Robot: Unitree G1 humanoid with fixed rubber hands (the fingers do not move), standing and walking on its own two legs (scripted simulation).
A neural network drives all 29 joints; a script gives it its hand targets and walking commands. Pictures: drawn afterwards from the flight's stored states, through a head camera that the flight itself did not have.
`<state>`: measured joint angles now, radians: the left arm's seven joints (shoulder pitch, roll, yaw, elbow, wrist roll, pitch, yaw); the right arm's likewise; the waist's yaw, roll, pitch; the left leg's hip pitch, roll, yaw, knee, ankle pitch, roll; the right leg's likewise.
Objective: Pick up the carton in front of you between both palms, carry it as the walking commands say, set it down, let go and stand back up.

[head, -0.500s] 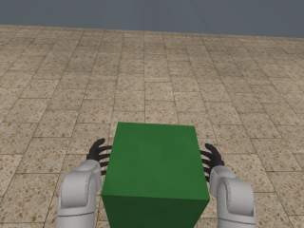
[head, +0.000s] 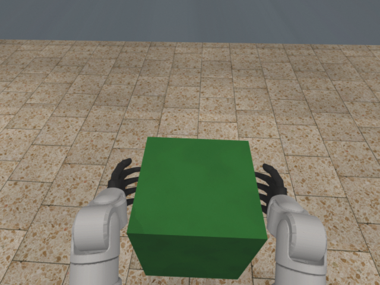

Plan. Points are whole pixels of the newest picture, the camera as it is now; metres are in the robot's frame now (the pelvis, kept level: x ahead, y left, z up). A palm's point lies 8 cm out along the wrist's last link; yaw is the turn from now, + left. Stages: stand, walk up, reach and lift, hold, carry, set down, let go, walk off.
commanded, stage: carry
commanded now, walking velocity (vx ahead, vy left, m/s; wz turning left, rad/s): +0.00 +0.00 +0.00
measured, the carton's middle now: (194, 211) +0.28 +0.00 +0.00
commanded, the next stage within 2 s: none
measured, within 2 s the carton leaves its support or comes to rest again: neither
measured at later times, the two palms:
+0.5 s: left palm (136, 126) +0.46 +0.15 +0.08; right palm (260, 135) +0.44 -0.14 +0.08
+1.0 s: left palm (145, 142) +0.44 +0.13 +0.04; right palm (266, 153) +0.42 -0.16 +0.04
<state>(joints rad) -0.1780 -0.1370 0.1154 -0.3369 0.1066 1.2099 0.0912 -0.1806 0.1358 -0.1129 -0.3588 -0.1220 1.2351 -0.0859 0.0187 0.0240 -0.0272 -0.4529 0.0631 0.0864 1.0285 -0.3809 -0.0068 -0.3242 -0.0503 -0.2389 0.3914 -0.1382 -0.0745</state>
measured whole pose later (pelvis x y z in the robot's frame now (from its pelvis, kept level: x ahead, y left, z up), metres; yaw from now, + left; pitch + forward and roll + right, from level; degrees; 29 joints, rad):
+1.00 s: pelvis +0.17 +0.00 -0.02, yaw -4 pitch +3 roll +1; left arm -0.10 -0.13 0.09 -0.11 0.17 0.98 0.05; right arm -0.10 0.13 -0.09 -0.11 -0.17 0.98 -0.05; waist 0.00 -0.02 -0.11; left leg -0.35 0.07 0.21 0.57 -0.25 0.01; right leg -0.10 -0.05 -0.16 0.52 -0.46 -0.01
